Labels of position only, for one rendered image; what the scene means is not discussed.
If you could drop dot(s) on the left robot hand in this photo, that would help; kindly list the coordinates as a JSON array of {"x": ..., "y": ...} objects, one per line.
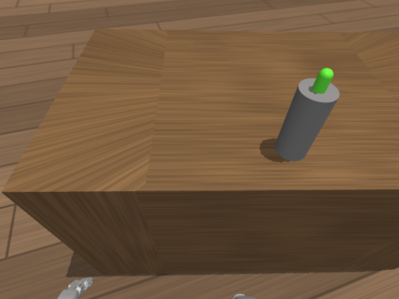
[{"x": 76, "y": 288}]

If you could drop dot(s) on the bottle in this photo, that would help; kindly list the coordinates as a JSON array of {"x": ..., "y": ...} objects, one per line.
[{"x": 313, "y": 101}]

